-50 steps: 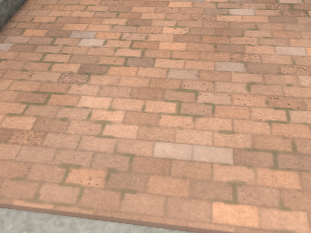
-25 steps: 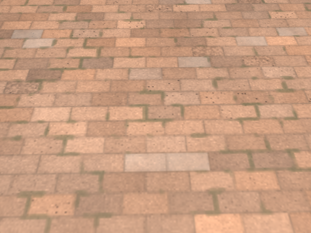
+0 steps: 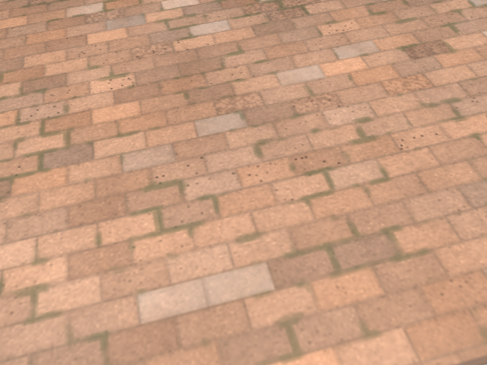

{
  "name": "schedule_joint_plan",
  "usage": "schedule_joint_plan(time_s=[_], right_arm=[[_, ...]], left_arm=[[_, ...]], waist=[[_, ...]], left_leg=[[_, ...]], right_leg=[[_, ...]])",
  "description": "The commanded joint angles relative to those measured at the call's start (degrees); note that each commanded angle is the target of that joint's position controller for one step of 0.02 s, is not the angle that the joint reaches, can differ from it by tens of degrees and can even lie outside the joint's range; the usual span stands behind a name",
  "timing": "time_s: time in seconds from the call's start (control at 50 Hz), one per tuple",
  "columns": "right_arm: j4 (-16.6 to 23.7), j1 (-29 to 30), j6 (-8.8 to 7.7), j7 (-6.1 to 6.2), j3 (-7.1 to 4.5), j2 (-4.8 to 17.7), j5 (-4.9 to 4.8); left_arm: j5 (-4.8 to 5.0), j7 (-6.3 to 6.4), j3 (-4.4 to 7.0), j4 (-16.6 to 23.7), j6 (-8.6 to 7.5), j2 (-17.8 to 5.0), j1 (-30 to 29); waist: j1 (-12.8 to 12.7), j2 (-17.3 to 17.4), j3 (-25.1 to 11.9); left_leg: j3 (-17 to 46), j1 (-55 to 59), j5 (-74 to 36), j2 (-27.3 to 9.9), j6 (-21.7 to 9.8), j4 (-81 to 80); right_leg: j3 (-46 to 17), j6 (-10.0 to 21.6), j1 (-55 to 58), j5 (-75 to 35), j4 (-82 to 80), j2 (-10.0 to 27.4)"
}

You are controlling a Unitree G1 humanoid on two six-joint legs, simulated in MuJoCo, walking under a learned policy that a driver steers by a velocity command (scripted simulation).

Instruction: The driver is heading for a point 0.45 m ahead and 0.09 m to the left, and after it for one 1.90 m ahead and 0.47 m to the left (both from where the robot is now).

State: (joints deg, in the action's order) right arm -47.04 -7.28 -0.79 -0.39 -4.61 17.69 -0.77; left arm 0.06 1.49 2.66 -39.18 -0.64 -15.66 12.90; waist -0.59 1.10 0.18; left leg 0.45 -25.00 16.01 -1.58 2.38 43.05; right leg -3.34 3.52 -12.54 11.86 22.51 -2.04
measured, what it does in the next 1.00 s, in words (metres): walks ahead, turning left: left foot, then right foot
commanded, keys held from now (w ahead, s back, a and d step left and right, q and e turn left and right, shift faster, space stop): w+q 0.02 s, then q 0.38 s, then no key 0.56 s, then w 0.04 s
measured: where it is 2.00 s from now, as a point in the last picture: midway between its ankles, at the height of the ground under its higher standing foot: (216, 331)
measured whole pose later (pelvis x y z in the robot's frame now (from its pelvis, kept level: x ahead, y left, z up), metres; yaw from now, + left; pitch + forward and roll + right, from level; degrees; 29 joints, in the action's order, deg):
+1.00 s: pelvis +0.14 +0.03 -0.01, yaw +16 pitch -1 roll +0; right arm -48.7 -11.0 1.5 1.0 -1.8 15.1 0.4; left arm -0.6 0.2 1.4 -42.2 -1.2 -14.2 9.1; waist 0.2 -0.5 2.0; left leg 4.9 -10.1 19.5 0.5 1.0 30.8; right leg -1.1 0.1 -14.1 15.7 31.0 -0.7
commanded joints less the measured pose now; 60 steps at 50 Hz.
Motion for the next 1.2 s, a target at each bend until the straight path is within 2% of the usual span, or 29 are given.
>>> schedule_joint_plan(time_s=[0.02,0.08,0.12,0.14,0.16,0.18,0.2,0.22,0.24,0.28,0.34,0.44,0.52,0.58,0.6,0.62,0.64,0.66,0.72,0.76,0.8,0.82,0.84,0.96,1.0,1.04,1.12,1.16,1.2], right_arm=[[4.67,6.52,-2.48,-1.05,-0.19,4.24,-0.44],[4.41,5.64,-2.95,-1.36,0.38,3.57,-0.2],[3.22,1.76,-3.02,-1.5,0.47,3.45,0.27],[2.58,-0.31,-2.78,-1.42,0.1,4.52,0.42],[2.58,-2.22,-2.52,-1.1,-0.53,6.88,0.39],[3.26,-3.84,-2.22,-0.66,-1.54,11.96,0.35],[2.59,-7.22,-1.77,-0.78,-2.32,14.51,0.31],[2.58,-9.35,-2.05,-0.91,-1.69,11.89,0.14],[2.99,-7.87,-2.4,-0.79,-1.26,10.33,0.1],[4.52,-4.21,-2.12,-0.17,-1.18,9.69,-0.3],[5.75,-2.36,-0.65,1.18,-1.4,9.68,0.04],[6.86,-2.13,1.16,2.21,-1.79,9.92,-0.42],[6.89,-2.21,2.03,1.94,-1.12,9.04,0.1],[7.04,-0.62,2.19,1.98,0.14,6.87,-0.23],[6.85,-2.75,1.74,1.96,0.93,4.81,0.78],[6.55,-7.15,1.09,1.78,1.52,3.02,2.36],[6.7,-6.99,0.91,1.87,1.36,3.67,1.59],[6.31,-5.55,1.09,2.05,0.8,6.35,1.51],[5.28,-4.04,2.35,2.09,0.58,5.39,1.2],[3.82,-5.19,2.52,1.57,1.22,3.3,1.01],[4.39,-3.34,2.74,1.27,1.11,5.09,1.62],[3.72,-2.74,2.81,1.26,0.59,7.09,1.12],[3.73,-2.26,2.68,1.15,0.8,5.63,0.88],[1.37,-2.78,1.42,1.56,1.31,4.13,1.21],[0.13,-4.38,1.56,1.78,1.33,4.06,0.85],[0.11,-5.22,1.27,1.89,1.16,4.67,0.39],[0.14,-8.83,-1.71,1.65,1.03,5.62,-0.49],[0.08,-9.77,-2.6,1.2,0.51,7.35,-0.66],[1.46,-7.09,-2.93,0.82,0.53,6.73,-0.8]], left_arm=[[0.0,-0.35,3.18,1.57,-1.38,-11.33,2.48],[-0.38,-0.88,2.83,0.6,-1.44,-10.51,1.64],[0.1,-0.87,2.76,0.57,-1.04,-10.24,-0.84],[0.17,-0.65,2.58,0.66,-0.82,-9.57,-1.34],[-0.33,-0.3,2.22,0.91,-0.75,-8.27,-1.49],[-2.01,0.07,1.65,2.46,-1.01,-6.08,-1.24],[-2.19,0.67,1.49,4.45,-1.29,-5.67,-2.34],[-1.06,0.68,2.02,4.42,-1.32,-8.14,-2.99],[-0.07,0.46,2.47,4.1,-1.17,-8.95,-3.09],[-0.43,0.72,2.88,3.97,-0.64,-8.82,-4.35],[-0.41,1.1,2.53,4.18,-0.37,-6.45,-3.95],[-0.11,0.93,2.09,4.19,-0.17,-5.36,-5.19],[0.3,-0.02,2.27,4.6,-0.65,-6.06,-6.66],[-0.01,-0.66,2.41,3.83,-1.62,-5.78,-4.35],[-0.99,-0.41,2.7,4.38,-1.93,-7.98,-4.01],[-1.95,-0.04,3.24,5.53,-1.76,-12.07,-4.21],[-2.77,-0.39,2.05,4.2,-1.61,-8.12,-4.78],[-2.09,-0.85,1.11,4.4,-1.84,-5.13,-5.54],[-0.84,-1.07,1.28,3.33,-1.89,-6.97,-7.15],[-0.67,-1.11,1.02,2.89,-1.44,-6.63,-8.14],[-0.92,-1.42,0.69,1.9,-1.68,-5.98,-5.54],[-1.11,-1.67,0.72,2.11,-1.85,-6.17,-4.24],[-1.36,-1.68,0.61,1.98,-1.91,-6.24,-5.54],[-0.62,-1.09,0.48,1.02,-1.35,-4.84,-5.39],[-0.51,-0.98,0.48,0.21,-0.86,-4.52,-4.68],[0.09,-0.81,0.69,0.08,-0.75,-4.88,-4.53],[1.15,-1.34,0.41,0.62,-4.11,-3.38,-4.46],[1.56,-2.05,0.48,0.84,-5.97,-2.97,-4.24],[1.67,-2.54,1.05,-0.75,-6.75,-4.52,-0.17]], waist=[[-3.74,-9.51,-0.01],[-2.98,-7.58,1.58],[-0.01,-6.73,-0.64],[1.07,-6.07,-1.92],[1.65,-3.87,-3.29],[0.14,6.35,-5.1],[2.01,15.95,-5.66],[3.78,11.93,-5.65],[3.01,8.64,-4.29],[1.96,3.87,-3.01],[0.5,5.03,-4.83],[1.3,6.0,-6.16],[2.55,7.28,-5.33],[-0.1,6.59,-3.74],[0.6,3.29,-4.79],[3.89,-8.18,-6.99],[4.16,-14.07,-7.29],[2.86,-11.69,-6.1],[2.63,-10.34,-5.45],[3.72,-9.23,-5.08],[1.81,-6.84,-4.88],[-0.21,-2.59,-3.48],[0.9,-2.32,-2.86],[0.55,0.54,-2.31],[0.66,0.88,-2.02],[0.84,1.57,2.94],[1.84,4.58,8.08],[1.15,8.94,7.58],[-1.24,7.6,5.87]], left_leg=[[-1.1,-4.56,0.46,-1.03,-1.69,-5.92],[-2.03,-0.77,0.18,-0.45,-3.43,-9.66],[-3.76,7.04,-5.07,1.16,-4.47,-14.76],[-3.44,10.82,-7.57,1.76,-5.09,-16.79],[0.97,14.78,-14.1,-1.12,-6.3,-17.73],[13.48,19.63,-28.79,-9.85,-10.2,-19.2],[27.23,25.95,-29.04,-17.21,-20.19,-22.54],[31.03,28.48,-24.16,-18.78,-22.71,-24.73],[27.89,28.23,-23.21,-16.97,-20.86,-24.0],[22.55,25.02,-27.46,-13.76,-17.73,-23.46],[17.39,20.61,-34.1,-9.63,-16.49,-23.6],[16.35,17.44,-31.29,-7.97,-15.23,-22.11],[18.24,15.9,-28.77,-8.29,-14.6,-19.77],[19.57,13.66,-21.06,-5.84,-11.37,-16.7],[18.48,10.53,-13.85,-3.5,-8.21,-14.66],[12.59,6.23,3.38,2.64,-4.84,-7.27],[8.57,5.29,13.89,3.48,-2.0,-5.08],[7.86,5.79,15.01,1.89,-0.23,-2.77],[6.33,7.32,9.29,0.31,1.63,-5.79],[4.37,14.79,-2.54,0.75,1.19,-16.25],[6.07,17.71,-12.39,-0.76,-0.27,-18.07],[6.27,15.24,-10.45,-0.68,-2.27,-15.68],[6.29,13.31,-7.8,-0.44,-3.42,-15.99],[6.77,12.5,-11.1,-0.54,-2.77,-17.07],[6.11,11.4,2.58,0.6,-3.76,-17.71],[7.44,7.31,18.7,0.43,-6.2,-18.61],[16.86,8.51,25.49,-4.93,-11.16,-22.38],[25.02,12.54,18.85,-10.29,-14.41,-25.27],[22.49,12.74,4.32,-9.79,-13.82,-21.33]], right_leg=[[-14.85,9.3,6.41,14.32,-11.4,15.85],[-12.09,9.08,5.42,5.06,-9.15,15.57],[-8.37,7.32,3.57,-4.91,-4.49,14.26],[-6.72,5.64,2.83,-6.86,-1.39,12.79],[-3.82,2.77,1.13,-6.63,4.07,10.33],[3.02,-1.95,-4.95,0.97,17.14,3.62],[4.72,-5.45,-18.16,21.22,28.61,-2.34],[1.09,-6.29,-24.77,28.5,37.79,-0.92],[-0.73,-6.22,-27.17,24.99,41.86,1.07],[-1.2,-6.79,-27.69,18.17,40.5,3.12],[-0.37,-8.36,-21.24,11.45,34.53,2.18],[-0.11,-9.47,-14.76,5.18,22.69,1.06],[0.61,-8.3,-9.52,4.69,16.02,1.07],[1.12,-5.34,-0.21,-7.44,-0.73,1.51],[-3.81,-3.41,6.1,-17.52,-1.87,7.16],[-13.11,1.74,11.29,-35.18,0.41,16.78],[-19.14,9.64,7.64,-34.59,-0.18,21.37],[-19.02,11.16,6.54,-31.18,-1.07,20.19],[-13.94,7.52,5.73,-26.92,-0.15,16.28],[-8.28,3.91,2.03,-22.84,0.75,11.8],[-5.43,0.29,0.42,-10.85,1.44,8.37],[-3.09,-1.1,0.37,-5.96,1.15,5.9],[-2.06,-2.01,1.48,-4.73,2.33,5.25],[-0.53,-1.73,3.42,-10.98,5.5,4.55],[1.12,-1.53,2.74,2.67,6.07,2.57],[1.09,-0.45,-2.41,19.72,6.54,1.47],[1.1,0.81,-10.33,20.38,11.45,0.96],[3.57,0.71,-12.31,12.81,15.79,0.1],[2.59,2.15,-7.01,7.51,11.3,0.91]])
